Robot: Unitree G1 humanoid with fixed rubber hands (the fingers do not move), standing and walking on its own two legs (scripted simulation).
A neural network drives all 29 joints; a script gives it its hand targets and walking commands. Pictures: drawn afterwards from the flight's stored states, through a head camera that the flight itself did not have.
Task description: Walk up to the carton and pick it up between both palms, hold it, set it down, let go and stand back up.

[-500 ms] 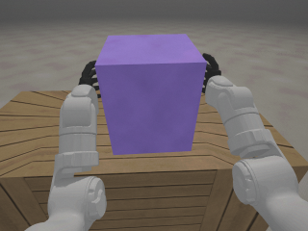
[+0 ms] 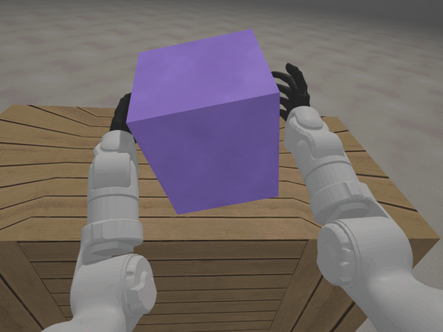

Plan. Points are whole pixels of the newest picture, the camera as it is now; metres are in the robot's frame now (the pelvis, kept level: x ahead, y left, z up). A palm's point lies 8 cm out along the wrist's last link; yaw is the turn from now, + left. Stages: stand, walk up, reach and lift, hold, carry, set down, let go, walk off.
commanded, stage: set down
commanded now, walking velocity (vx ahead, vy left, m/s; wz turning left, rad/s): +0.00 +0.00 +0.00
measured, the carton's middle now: (212, 128) +0.44 +0.06 +0.22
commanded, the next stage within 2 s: none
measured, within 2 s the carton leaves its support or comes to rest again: neither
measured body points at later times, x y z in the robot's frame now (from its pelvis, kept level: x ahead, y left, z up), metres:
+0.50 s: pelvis +0.00 +0.00 +0.00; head -0.05 +0.04 +0.44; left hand +0.41 +0.20 +0.20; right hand +0.43 -0.10 +0.26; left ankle +0.06 +0.11 -0.75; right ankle -0.01 -0.10 -0.75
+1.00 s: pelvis +0.02 +0.00 +0.00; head -0.03 +0.04 +0.45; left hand +0.43 +0.19 +0.18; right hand +0.45 -0.11 +0.23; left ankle +0.06 +0.11 -0.75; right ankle -0.01 -0.10 -0.75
